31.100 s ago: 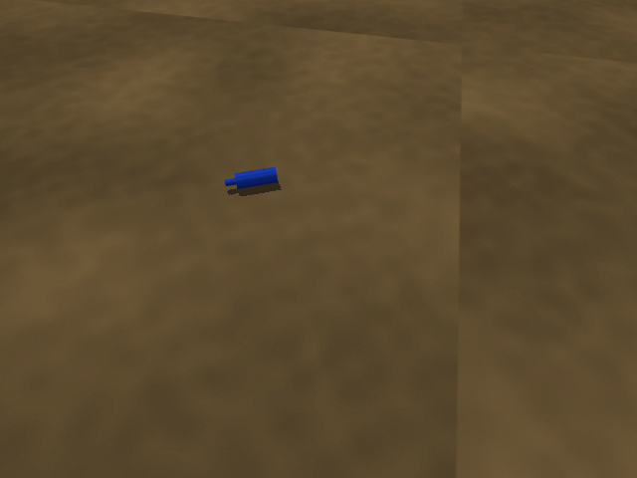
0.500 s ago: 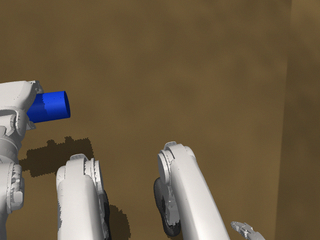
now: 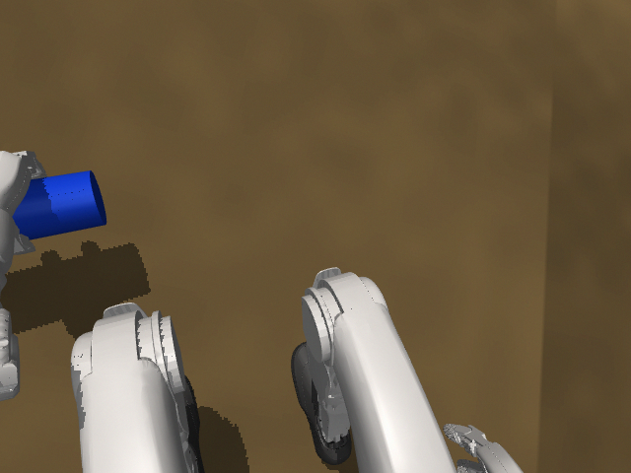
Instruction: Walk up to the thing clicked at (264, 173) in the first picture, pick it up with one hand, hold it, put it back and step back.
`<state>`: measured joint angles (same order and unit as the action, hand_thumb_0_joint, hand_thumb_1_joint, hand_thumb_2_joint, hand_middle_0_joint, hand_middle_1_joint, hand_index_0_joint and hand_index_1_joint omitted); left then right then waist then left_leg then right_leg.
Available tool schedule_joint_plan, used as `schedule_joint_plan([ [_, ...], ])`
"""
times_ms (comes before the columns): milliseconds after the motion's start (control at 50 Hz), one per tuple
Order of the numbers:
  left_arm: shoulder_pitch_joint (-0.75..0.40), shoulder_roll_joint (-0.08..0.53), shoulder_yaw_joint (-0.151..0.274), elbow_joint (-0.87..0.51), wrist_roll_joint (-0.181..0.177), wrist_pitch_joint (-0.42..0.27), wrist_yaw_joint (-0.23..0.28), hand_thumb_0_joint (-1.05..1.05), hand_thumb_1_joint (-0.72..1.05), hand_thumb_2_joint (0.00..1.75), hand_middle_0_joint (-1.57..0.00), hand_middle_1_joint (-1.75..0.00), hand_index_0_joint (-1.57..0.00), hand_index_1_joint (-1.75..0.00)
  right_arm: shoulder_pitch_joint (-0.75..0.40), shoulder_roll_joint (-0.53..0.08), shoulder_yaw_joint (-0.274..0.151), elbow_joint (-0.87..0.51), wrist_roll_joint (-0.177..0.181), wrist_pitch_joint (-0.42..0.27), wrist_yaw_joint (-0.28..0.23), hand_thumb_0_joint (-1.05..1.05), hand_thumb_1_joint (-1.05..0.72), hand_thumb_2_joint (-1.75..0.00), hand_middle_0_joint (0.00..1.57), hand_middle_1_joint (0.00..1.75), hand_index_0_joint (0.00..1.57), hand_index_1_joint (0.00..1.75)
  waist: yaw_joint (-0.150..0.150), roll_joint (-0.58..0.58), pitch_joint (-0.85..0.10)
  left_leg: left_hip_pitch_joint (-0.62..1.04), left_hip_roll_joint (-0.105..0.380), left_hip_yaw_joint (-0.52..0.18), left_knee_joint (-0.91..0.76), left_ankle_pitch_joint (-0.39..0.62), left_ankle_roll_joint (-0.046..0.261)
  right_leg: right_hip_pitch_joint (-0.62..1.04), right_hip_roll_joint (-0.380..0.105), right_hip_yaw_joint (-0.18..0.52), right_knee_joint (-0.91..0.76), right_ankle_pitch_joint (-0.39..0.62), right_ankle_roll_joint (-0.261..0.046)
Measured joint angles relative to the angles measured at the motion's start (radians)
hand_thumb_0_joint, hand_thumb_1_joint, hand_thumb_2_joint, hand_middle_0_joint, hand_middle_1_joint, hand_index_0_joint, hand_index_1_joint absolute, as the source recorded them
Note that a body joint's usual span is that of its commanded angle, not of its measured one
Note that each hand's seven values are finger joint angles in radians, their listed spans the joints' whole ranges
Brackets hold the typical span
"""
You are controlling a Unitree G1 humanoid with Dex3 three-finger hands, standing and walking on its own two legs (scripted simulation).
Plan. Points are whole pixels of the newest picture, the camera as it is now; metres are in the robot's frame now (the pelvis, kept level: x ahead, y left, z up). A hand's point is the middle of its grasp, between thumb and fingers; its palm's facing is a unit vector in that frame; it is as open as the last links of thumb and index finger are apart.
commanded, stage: lower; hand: left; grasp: from above
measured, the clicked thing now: out of the picture +0.45 +0.33 -0.21
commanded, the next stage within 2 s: rest in 0.16 s
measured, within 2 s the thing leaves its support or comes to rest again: rests again in 1.86 s
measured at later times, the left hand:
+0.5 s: hand (29, 218) +0.45 +0.30 -0.24, palm faces -0.46 -0.11 -0.88, open 10.3 cm
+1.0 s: hand (44, 221) +0.46 +0.30 -0.27, palm faces -0.44 -0.12 -0.89, open 10.3 cm
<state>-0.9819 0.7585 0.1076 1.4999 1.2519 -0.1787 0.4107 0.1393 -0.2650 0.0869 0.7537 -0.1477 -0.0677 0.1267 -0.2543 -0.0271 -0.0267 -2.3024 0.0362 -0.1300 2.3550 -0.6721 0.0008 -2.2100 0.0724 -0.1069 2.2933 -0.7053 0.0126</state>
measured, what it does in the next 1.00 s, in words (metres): stands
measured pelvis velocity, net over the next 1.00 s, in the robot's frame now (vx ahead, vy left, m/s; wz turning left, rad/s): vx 0.00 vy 0.00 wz -0.09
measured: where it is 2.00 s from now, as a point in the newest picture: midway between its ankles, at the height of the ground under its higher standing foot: (257, 440)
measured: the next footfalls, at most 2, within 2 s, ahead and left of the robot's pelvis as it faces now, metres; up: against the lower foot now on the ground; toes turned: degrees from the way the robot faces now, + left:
none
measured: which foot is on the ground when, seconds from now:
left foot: down 0.00-1.00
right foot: down 0.00-1.00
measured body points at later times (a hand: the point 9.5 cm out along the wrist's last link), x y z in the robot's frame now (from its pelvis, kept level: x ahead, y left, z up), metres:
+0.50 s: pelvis +0.00 +0.00 -0.03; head +0.27 +0.09 +0.32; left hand +0.47 +0.31 -0.19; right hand +0.05 -0.27 -0.13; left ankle +0.08 +0.13 -0.31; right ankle +0.09 -0.11 -0.31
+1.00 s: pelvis +0.00 +0.00 -0.04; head +0.27 +0.10 +0.30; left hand +0.48 +0.30 -0.22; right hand +0.03 -0.26 -0.11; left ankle +0.08 +0.13 -0.31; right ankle +0.09 -0.11 -0.31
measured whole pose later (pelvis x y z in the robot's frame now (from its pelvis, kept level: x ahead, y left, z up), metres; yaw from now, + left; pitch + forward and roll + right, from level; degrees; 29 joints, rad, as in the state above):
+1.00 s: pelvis +0.00 +0.00 -0.04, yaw -5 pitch +29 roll -12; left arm -0.98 0.92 0.17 1.62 1.28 -0.22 0.56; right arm 0.11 -0.30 0.22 0.72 -0.22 -0.16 0.19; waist -0.33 -0.12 0.12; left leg -2.36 0.04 -0.23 2.53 -0.70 0.00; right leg -2.25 0.10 -0.18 2.40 -0.69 0.03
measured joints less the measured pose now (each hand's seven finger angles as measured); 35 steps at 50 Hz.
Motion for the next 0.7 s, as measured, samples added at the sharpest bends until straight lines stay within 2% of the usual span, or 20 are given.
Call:
schedule_joint_plan([
  [80,-0.003,0.017,0.005,0.01,-0.002,-0.01,0.004,0.01,-0.06,0.55,-0.69,-0.54,-0.7,-0.54,-0.01,-0.004,0.013,-0.005,-0.005,-0.003,0.002,0.0,-0.91,-0.9,0.2,0.3,0.2,0.3,-0.005,-0.009,0.019,-0.012,0.002,-0.009,0.025,-0.004,-0.002,-0.012,0.003,-0.008,0.02,0.0,0.0],
  [260,0.018,0.042,0.044,-0.009,0.008,-0.023,0.035,0.01,-0.06,0.53,-0.69,-0.55,-0.7,-0.55,-0.026,-0.004,0.026,-0.009,-0.02,-0.003,0.008,0.0,-0.91,-0.9,0.2,0.3,0.2,0.3,-0.014,-0.031,0.057,-0.041,0.004,-0.026,0.082,-0.011,0.0,-0.034,0.01,-0.022,0.064,-0.001,0.005],
  [400,0.02,0.055,0.04,0.007,0.008,-0.014,0.05,0.01,-0.06,0.53,-0.69,-0.54,-0.7,-0.54,-0.029,-0.004,0.042,-0.014,-0.026,-0.007,0.016,0.0,-0.91,-0.9,0.2,0.3,0.2,0.3,-0.022,-0.036,0.067,-0.058,0.002,-0.035,0.109,-0.015,0.0,-0.047,0.011,-0.03,0.085,-0.004,0.007],
  [540,0.01,0.085,0.05,0.029,0.01,-0.02,0.061,0.01,-0.05,0.52,-0.69,-0.53,-0.7,-0.53,-0.029,-0.011,0.068,-0.025,-0.037,-0.026,0.028,0.0,-0.9,-0.89,0.2,0.3,0.2,0.3,-0.034,-0.047,0.094,-0.061,0.001,-0.05,0.129,-0.017,-0.001,-0.045,0.013,-0.042,0.095,-0.002,0.008],
  [640,0.01,0.115,0.077,0.043,0.023,-0.035,0.073,0.01,-0.04,0.52,-0.69,-0.54,-0.7,-0.53,-0.024,-0.02,0.085,-0.036,-0.048,-0.04,0.036,0.0,-0.9,-0.89,0.2,0.3,0.2,0.3,-0.046,-0.058,0.114,-0.062,0.001,-0.065,0.143,-0.018,-0.004,-0.043,0.017,-0.055,0.1,0.003,0.008],
  [700,0.008,0.13,0.075,0.055,0.025,-0.036,0.08,0.01,-0.05,0.52,-0.68,-0.54,-0.7,-0.54,-0.02,-0.028,0.09,-0.039,-0.054,-0.049,0.041,0.0,-0.9,-0.89,0.2,0.3,0.2,0.3,-0.052,-0.066,0.123,-0.062,0.002,-0.072,0.151,-0.017,-0.004,-0.043,0.019,-0.06,0.104,0.007,0.009],
])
